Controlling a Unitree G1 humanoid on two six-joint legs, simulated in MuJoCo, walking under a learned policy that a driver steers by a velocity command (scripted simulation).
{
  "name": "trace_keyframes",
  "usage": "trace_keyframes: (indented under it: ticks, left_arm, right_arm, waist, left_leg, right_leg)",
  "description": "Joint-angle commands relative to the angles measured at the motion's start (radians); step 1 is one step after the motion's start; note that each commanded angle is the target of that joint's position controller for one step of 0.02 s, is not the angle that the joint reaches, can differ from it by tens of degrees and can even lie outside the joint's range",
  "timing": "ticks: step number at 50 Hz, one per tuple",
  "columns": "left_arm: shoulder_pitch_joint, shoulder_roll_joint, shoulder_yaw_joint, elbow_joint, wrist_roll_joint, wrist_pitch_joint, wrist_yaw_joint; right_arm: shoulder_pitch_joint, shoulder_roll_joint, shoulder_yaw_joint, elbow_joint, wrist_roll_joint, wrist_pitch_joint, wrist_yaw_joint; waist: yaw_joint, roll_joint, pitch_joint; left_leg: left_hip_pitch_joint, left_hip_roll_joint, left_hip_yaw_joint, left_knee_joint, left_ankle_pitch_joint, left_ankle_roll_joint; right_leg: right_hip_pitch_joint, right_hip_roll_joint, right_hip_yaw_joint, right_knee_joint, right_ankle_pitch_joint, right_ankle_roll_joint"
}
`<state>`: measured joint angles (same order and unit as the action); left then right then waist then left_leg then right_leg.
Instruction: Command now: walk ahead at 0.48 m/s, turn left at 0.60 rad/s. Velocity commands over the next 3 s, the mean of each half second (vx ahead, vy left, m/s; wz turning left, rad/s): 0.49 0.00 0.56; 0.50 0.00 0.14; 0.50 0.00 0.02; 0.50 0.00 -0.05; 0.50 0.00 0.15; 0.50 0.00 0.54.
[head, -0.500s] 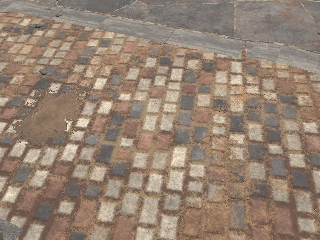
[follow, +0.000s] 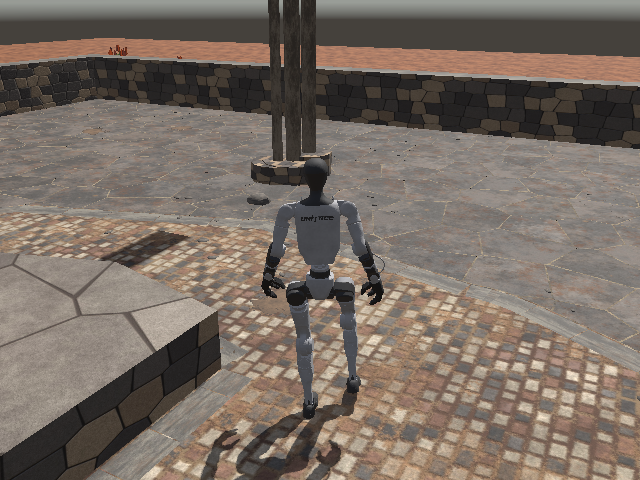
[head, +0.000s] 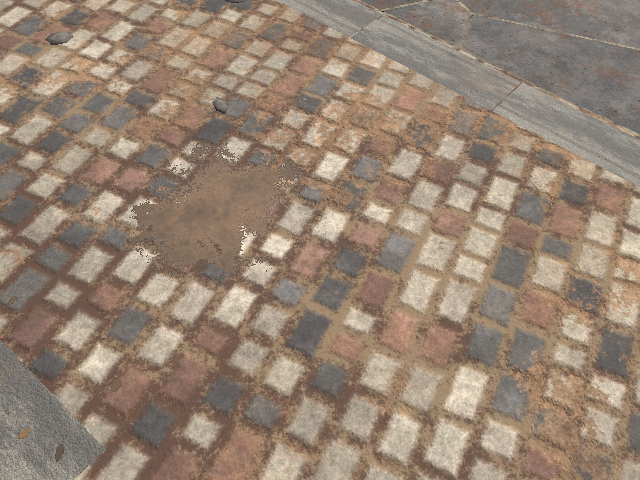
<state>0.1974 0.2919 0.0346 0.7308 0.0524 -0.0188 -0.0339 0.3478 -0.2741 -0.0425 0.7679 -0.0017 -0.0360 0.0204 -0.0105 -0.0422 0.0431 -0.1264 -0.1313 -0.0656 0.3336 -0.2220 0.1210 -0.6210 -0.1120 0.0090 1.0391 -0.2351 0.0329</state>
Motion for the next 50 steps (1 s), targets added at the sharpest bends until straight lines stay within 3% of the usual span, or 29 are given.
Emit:
trace_keyframes:
  ticks: [1, 8, 10, 12, 13, 14, 15, 16, 17, 18, 20, 23, 25, 30, 33, 36, 37, 38, 39, 40, 41, 42, 43, 44, 45, 47, 50]
  left_arm:
    - [-0.068, 0.077, 0.02, -0.078, -0.001, 0.001, 0.0]
    - [-0.295, 0.062, -0.002, -0.16, -0.018, -0.021, -0.008]
    - [-0.256, 0.081, 0.001, -0.157, -0.022, -0.027, -0.001]
    - [-0.064, 0.128, 0.022, -0.096, -0.026, -0.034, 0.02]
    - [0.087, 0.154, 0.033, -0.061, -0.025, -0.044, 0.035]
    - [0.24, 0.217, 0.049, -0.053, -0.002, -0.053, 0.056]
    - [0.208, 0.29, 0.064, -0.063, 0.015, -0.046, 0.057]
    - [0.144, 0.209, 0.058, -0.07, -0.011, -0.035, 0.05]
    - [0.075, 0.128, 0.038, -0.074, -0.019, -0.035, 0.049]
    - [0.041, 0.082, 0.026, -0.067, -0.017, -0.038, 0.044]
    - [0.061, 0.067, 0.019, -0.031, -0.022, -0.052, 0.042]
    - [0.108, 0.071, 0.022, 0.013, -0.035, -0.088, 0.023]
    - [0.127, 0.077, 0.024, 0.036, -0.035, -0.097, 0.017]
    - [0.168, 0.083, 0.022, 0.086, -0.043, -0.089, 0.012]
    - [0.241, 0.109, 0.027, 0.128, -0.043, -0.081, 0.015]
    - [0.266, 0.131, 0.03, 0.161, -0.039, -0.063, 0.023]
    - [0.265, 0.136, 0.03, 0.169, -0.04, -0.057, 0.025]
    - [0.265, 0.125, 0.025, 0.175, -0.044, -0.051, 0.027]
    - [0.253, 0.098, 0.013, 0.152, -0.047, -0.053, 0.027]
    - [0.309, -0.01, -0.012, 0.096, -0.068, -0.057, 0.015]
    - [0.262, 0.097, 0.02, 0.107, -0.043, -0.048, 0.028]
    - [0.2, 0.103, 0.026, 0.089, -0.043, -0.049, 0.028]
    - [0.173, 0.075, 0.018, 0.088, -0.047, -0.055, 0.023]
    - [0.172, 0.06, 0.018, 0.098, -0.044, -0.048, 0.02]
    - [0.192, 0.051, 0.016, 0.109, -0.029, -0.035, 0.015]
    - [0.202, 0.031, 0.015, 0.12, -0.015, -0.015, 0.003]
    - [0.094, 0.022, 0.016, 0.088, -0.015, -0.006, -0.006]
  right_arm:
    - [0.052, -0.164, -0.046, -0.033, 0.003, -0.021, -0.01]
    - [0.157, -0.175, -0.05, 0.02, -0.004, -0.023, -0.03]
    - [0.127, -0.191, -0.053, 0.02, -0.006, -0.022, -0.038]
    - [0.068, -0.213, -0.057, 0.012, -0.011, -0.025, -0.035]
    - [0.047, -0.216, -0.057, 0.013, -0.005, -0.03, -0.026]
    - [0.063, -0.139, -0.037, -0.011, 0.0, -0.039, -0.017]
    - [0.205, -0.043, -0.019, -0.031, 0.028, -0.03, -0.019]
    - [0.158, -0.145, -0.028, -0.006, -0.017, -0.018, -0.027]
    - [0.085, -0.155, -0.034, -0.005, -0.022, -0.012, -0.019]
    - [0.047, -0.143, -0.031, -0.006, -0.023, -0.007, -0.011]
    - [0.039, -0.11, -0.026, -0.003, -0.036, 0.011, 0.009]
    - [0.011, -0.074, -0.015, -0.008, -0.039, 0.025, 0.022]
    - [-0.06, -0.066, -0.009, -0.029, -0.042, 0.023, 0.028]
    - [-0.27, -0.029, 0.024, -0.083, -0.039, 0.006, 0.046]
    - [-0.351, -0.035, 0.032, -0.101, -0.037, 0.001, 0.044]
    - [-0.344, -0.059, 0.026, -0.098, -0.043, -0.006, 0.029]
    - [-0.279, -0.068, 0.02, -0.075, -0.047, -0.012, 0.023]
    - [-0.14, -0.085, 0.009, -0.023, -0.055, -0.023, 0.014]
    - [0.031, -0.143, -0.013, 0.025, -0.071, -0.03, 0.001]
    - [0.124, -0.253, -0.043, 0.033, -0.078, -0.024, -0.015]
    - [0.108, -0.237, -0.046, 0.04, -0.026, -0.013, -0.017]
    - [0.029, -0.192, -0.036, 0.042, -0.015, -0.013, -0.018]
    - [-0.023, -0.132, -0.021, 0.042, -0.017, -0.021, -0.014]
    - [-0.058, -0.099, -0.013, 0.045, -0.017, -0.029, -0.014]
    - [-0.079, -0.073, -0.005, 0.054, -0.014, -0.035, -0.015]
    - [-0.058, -0.077, -0.007, 0.074, -0.013, -0.051, -0.016]
    - [-0.018, -0.088, -0.013, 0.111, -0.004, -0.061, -0.016]
  waist:
    - [-0.008, 0.095, 0.007]
    - [-0.076, 0.111, 0.024]
    - [-0.044, 0.117, 0.017]
    - [0.041, 0.116, -0.069]
    - [0.123, 0.085, -0.149]
    - [0.167, -0.009, -0.287]
    - [0.066, -0.258, -0.397]
    - [0.055, -0.109, -0.307]
    - [0.04, -0.027, -0.163]
    - [0.028, 0.018, -0.093]
    - [0.007, -0.044, -0.041]
    - [-0.005, -0.051, -0.032]
    - [0.001, -0.048, -0.011]
    - [0.033, -0.042, 0.014]
    - [0.059, -0.044, 0.022]
    - [0.042, -0.049, 0.014]
    - [0.01, -0.049, -0.021]
    - [-0.052, -0.018, -0.096]
    - [-0.121, 0.035, -0.207]
    - [-0.11, 0.266, -0.341]
    - [-0.115, 0.196, -0.333]
    - [-0.074, 0.144, -0.183]
    - [-0.045, 0.112, -0.106]
    - [-0.011, 0.107, -0.061]
    - [0.02, 0.125, -0.041]
    - [0.037, 0.117, -0.041]
    - [0.031, 0.109, 0.001]
  left_leg:
    - [0.047, 0.24, -0.236, -0.135, 0.371, 0.124]
    - [0.144, 0.25, -0.291, -0.067, 0.537, 0.094]
    - [0.134, 0.26, -0.311, -0.04, 0.589, 0.065]
    - [0.087, 0.223, -0.289, 0.133, 0.819, 0.016]
    - [0.02, 0.17, -0.253, 0.332, 0.785, -0.008]
    - [-0.111, 0.109, -0.198, 0.61, 0.471, -0.021]
    - [-0.402, -0.051, -0.095, 0.897, -0.347, -0.053]
    - [-0.484, 0.042, -0.09, 0.966, -0.27, -0.04]
    - [-0.476, 0.084, -0.069, 0.944, -0.167, -0.042]
    - [-0.456, 0.118, -0.05, 0.906, -0.116, -0.047]
    - [-0.405, 0.145, -0.037, 0.856, -0.099, -0.056]
    - [-0.42, 0.14, -0.043, 0.799, -0.075, -0.059]
    - [-0.483, 0.146, -0.044, 0.731, -0.014, -0.068]
    - [-0.429, 0.162, 0.071, 0.402, 0.169, -0.092]
    - [-0.387, 0.163, 0.123, 0.296, 0.162, -0.076]
    - [-0.333, 0.134, 0.143, 0.226, 0.059, -0.035]
    - [-0.243, 0.106, 0.154, 0.186, 0.037, -0.017]
    - [-0.063, 0.08, 0.161, 0.122, 0.062, 0.008]
    - [0.185, 0.205, 0.023, 0.114, 0.003, 0.051]
    - [0.484, 0.521, -0.454, 0.05, -0.086, 0.173]
    - [0.433, 0.546, -0.592, -0.032, -0.013, 0.194]
    - [0.327, 0.492, -0.416, -0.032, 0.055, 0.17]
    - [0.207, 0.444, -0.307, -0.062, 0.14, 0.143]
    - [0.12, 0.395, -0.226, -0.094, 0.184, 0.106]
    - [0.05, 0.357, -0.169, -0.122, 0.217, 0.082]
    - [0.01, 0.336, -0.122, -0.162, 0.266, 0.092]
    - [0.012, 0.324, -0.075, -0.219, 0.261, 0.105]
  right_leg:
    - [-0.115, 0.018, -0.022, -0.084, 0.094, 0.02]
    - [-0.066, 0.091, -0.021, -0.385, 0.226, -0.013]
    - [0.061, 0.111, -0.008, -0.458, 0.205, -0.04]
    - [0.348, 0.166, -0.022, -0.491, 0.11, -0.075]
    - [0.557, 0.133, -0.007, -0.547, 0.136, -0.099]
    - [0.785, -0.083, 0.208, -0.576, -0.099, -0.139]
    - [0.978, -0.361, 0.696, -0.682, -0.147, -0.262]
    - [0.85, -0.32, 0.762, -0.735, -0.266, -0.259]
    - [0.694, -0.278, 0.586, -0.761, -0.254, -0.24]
    - [0.596, -0.227, 0.448, -0.783, -0.147, -0.221]
    - [0.482, -0.154, 0.275, -0.822, 0.027, -0.198]
    - [0.465, -0.144, 0.171, -0.852, 0.216, -0.217]
    - [0.481, -0.14, 0.115, -0.883, 0.251, -0.225]
    - [0.467, -0.074, -0.041, -0.895, 0.346, -0.197]
    - [0.531, -0.106, -0.033, -0.875, 0.405, -0.194]
    - [0.628, -0.138, -0.032, -0.783, 0.588, -0.185]
    - [0.643, -0.129, -0.048, -0.687, 0.714, -0.175]
    - [0.611, -0.094, -0.086, -0.517, 0.757, -0.156]
    - [0.455, -0.058, -0.109, -0.287, 0.549, -0.134]
    - [0.085, 0.099, -0.155, 0.09, -0.04, -0.083]
    - [-0.02, 0.128, -0.02, 0.22, -0.272, -0.091]
    - [-0.069, 0.076, 0.02, 0.227, -0.205, -0.101]
    - [-0.046, 0.046, 0.022, 0.171, -0.144, -0.103]
    - [0.001, 0.021, 0.018, 0.109, -0.113, -0.098]
    - [0.054, 0.009, 0.016, 0.071, -0.094, -0.086]
    - [0.092, 0.015, -0.001, 0.051, -0.058, -0.07]
    - [0.009, -0.007, -0.016, -0.024, 0.039, -0.045]
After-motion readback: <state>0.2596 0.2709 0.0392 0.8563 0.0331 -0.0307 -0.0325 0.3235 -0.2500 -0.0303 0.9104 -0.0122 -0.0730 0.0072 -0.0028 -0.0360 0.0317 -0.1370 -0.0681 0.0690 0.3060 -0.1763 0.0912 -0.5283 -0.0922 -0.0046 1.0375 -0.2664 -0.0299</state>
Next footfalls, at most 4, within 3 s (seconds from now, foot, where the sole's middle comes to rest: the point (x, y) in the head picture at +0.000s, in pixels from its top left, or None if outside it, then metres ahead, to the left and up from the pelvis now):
0.28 right None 0.37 -0.09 -0.78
0.78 left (224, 434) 0.55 0.19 -0.78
1.30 right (272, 296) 0.90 0.10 -0.78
1.84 left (174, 224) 1.12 0.37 -0.78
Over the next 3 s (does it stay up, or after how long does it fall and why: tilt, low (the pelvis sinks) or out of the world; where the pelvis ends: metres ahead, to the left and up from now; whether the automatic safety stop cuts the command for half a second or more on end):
stays up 1.52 0.47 -0.03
